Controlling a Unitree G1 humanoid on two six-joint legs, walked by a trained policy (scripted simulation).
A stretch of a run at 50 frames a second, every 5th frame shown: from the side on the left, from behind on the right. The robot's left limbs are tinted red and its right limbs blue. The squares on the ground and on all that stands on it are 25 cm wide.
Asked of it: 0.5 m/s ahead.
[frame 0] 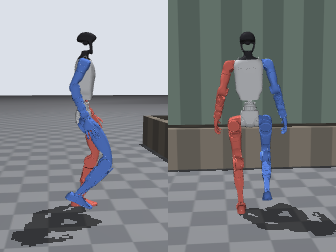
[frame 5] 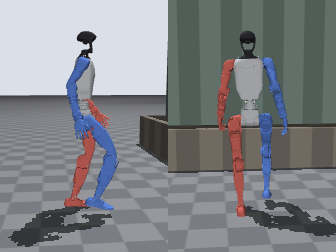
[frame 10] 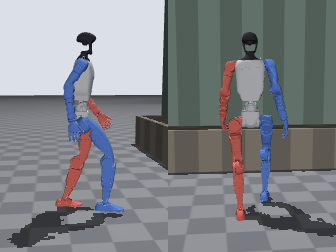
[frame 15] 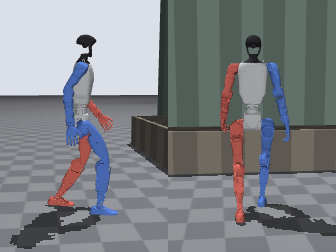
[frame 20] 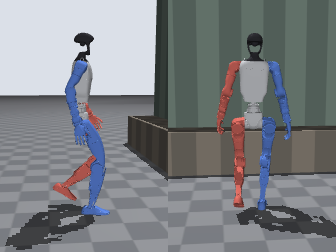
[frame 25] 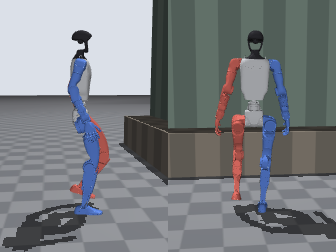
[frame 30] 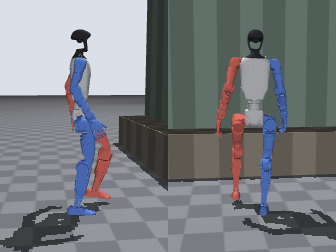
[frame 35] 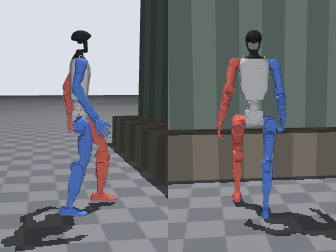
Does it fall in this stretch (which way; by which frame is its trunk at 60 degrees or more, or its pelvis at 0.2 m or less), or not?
no
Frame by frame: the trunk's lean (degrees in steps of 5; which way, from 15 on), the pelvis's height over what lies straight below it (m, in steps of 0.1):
0: 5, 0.8
5: 5, 0.8
10: 5, 0.8
15: 5, 0.8
20: 5, 0.8
25: 0, 0.8
30: 0, 0.8
35: 0, 0.8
